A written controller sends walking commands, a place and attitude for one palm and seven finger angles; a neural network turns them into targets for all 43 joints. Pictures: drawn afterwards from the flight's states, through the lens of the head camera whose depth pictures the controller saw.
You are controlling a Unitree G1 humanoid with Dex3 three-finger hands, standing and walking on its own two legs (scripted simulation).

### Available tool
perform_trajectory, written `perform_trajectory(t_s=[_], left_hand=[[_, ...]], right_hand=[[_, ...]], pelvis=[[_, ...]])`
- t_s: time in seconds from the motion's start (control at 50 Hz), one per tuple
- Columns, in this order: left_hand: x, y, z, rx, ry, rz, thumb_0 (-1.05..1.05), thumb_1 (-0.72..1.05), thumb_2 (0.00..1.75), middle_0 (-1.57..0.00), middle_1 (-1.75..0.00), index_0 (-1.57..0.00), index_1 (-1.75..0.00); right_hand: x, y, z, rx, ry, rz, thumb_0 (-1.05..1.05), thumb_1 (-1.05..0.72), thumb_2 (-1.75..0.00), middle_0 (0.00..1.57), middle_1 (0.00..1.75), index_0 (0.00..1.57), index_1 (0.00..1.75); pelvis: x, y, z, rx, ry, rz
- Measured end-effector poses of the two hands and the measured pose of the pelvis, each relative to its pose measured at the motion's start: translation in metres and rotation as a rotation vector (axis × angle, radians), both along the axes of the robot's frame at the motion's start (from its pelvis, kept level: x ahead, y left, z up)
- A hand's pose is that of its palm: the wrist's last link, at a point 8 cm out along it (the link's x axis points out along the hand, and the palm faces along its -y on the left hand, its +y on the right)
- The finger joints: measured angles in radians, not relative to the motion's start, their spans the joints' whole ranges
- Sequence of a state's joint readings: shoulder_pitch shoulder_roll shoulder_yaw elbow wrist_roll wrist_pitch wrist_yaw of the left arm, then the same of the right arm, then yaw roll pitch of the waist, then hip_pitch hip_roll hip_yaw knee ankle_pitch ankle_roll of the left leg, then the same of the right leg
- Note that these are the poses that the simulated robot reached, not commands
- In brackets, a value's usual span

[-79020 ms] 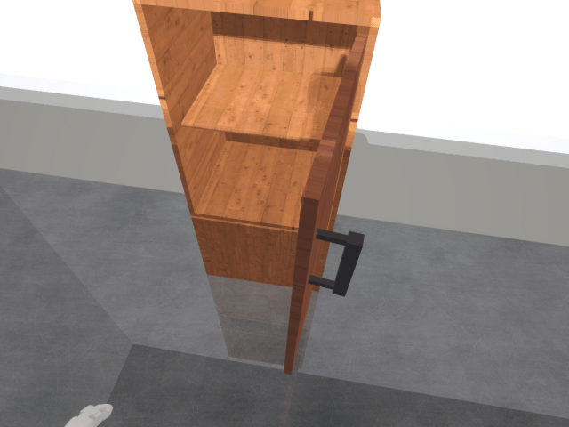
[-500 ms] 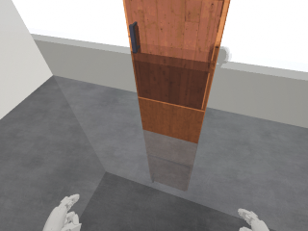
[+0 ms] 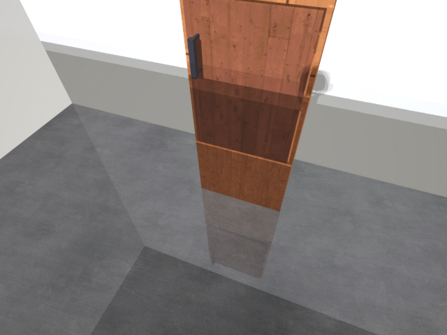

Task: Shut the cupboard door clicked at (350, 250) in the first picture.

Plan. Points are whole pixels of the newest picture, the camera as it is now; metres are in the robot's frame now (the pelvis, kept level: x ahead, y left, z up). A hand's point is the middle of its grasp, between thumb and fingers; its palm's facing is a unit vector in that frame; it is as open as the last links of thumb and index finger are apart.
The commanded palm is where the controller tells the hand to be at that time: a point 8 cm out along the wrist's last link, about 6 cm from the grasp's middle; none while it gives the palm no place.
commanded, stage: let the arm hang, fingers relaxed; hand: left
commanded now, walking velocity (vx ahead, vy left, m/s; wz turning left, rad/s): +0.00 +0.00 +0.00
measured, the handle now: (195, 56) +0.94 +0.14 +0.05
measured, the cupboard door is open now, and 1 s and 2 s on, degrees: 0 0 0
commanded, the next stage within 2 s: look to check the result in 0.40 s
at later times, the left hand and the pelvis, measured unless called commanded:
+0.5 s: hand out of the picture +0.04 +0.18 -0.17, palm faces -0.01 -0.98 -0.21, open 7.4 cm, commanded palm none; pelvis +0.01 -0.01 +0.00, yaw +0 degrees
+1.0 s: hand out of the picture +0.04 +0.18 -0.17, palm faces +0.00 -0.97 -0.25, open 7.4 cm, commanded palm none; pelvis +0.03 -0.02 +0.00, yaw +0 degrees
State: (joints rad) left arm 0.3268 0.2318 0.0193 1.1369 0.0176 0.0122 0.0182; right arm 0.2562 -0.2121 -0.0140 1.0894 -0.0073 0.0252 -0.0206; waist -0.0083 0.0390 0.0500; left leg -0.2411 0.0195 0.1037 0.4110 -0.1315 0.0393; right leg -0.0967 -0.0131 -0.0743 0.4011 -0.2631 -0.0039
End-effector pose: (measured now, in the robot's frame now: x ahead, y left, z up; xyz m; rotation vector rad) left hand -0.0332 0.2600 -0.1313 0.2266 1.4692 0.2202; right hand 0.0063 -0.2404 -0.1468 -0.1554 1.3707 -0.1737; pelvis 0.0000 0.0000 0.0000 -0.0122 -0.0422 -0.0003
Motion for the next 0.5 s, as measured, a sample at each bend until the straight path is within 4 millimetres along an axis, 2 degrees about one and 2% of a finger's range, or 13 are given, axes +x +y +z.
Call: perform_trajectory(t_s=[0.14, 0.28, 0.38, 0.5], left_hand=[[0.036, -0.006, -0.001, -0.003, -0.093, -0.032, 0.0, 0.91, 0.9, -0.2, -0.3, -0.2, -0.3], [0.064, -0.024, -0.005, -0.048, -0.152, -0.053, 0.0, 0.91, 0.9, -0.2, -0.3, -0.2, -0.3], [0.07, -0.033, -0.008, -0.071, -0.153, -0.056, 0.0, 0.91, 0.9, -0.2, -0.3, -0.2, -0.3], [0.067, -0.035, -0.009, -0.071, -0.122, -0.049, 0.0, 0.91, 0.9, -0.2, -0.3, -0.2, -0.3]], right_hand=[[0.017, 0.0, 0.001, 0.01, -0.053, -0.002, 0.01, -0.9, -0.9, 0.2, 0.3, 0.2, 0.3], [0.021, -0.012, 0.007, -0.019, -0.056, -0.005, 0.01, -0.9, -0.9, 0.2, 0.3, 0.2, 0.3], [0.018, -0.019, 0.01, -0.038, -0.036, -0.008, 0.01, -0.9, -0.9, 0.2, 0.3, 0.2, 0.3], [0.014, -0.024, 0.011, -0.045, -0.006, -0.011, 0.01, -0.9, -0.9, 0.2, 0.3, 0.2, 0.3]], pelvis=[[0.002, -0.004, 0.001, 0.006, -0.006, -0.007], [0.006, -0.007, 0.002, 0.008, -0.005, -0.008], [0.009, -0.01, 0.003, 0.008, -0.002, -0.006], [0.013, -0.013, 0.003, 0.008, 0.001, -0.005]])
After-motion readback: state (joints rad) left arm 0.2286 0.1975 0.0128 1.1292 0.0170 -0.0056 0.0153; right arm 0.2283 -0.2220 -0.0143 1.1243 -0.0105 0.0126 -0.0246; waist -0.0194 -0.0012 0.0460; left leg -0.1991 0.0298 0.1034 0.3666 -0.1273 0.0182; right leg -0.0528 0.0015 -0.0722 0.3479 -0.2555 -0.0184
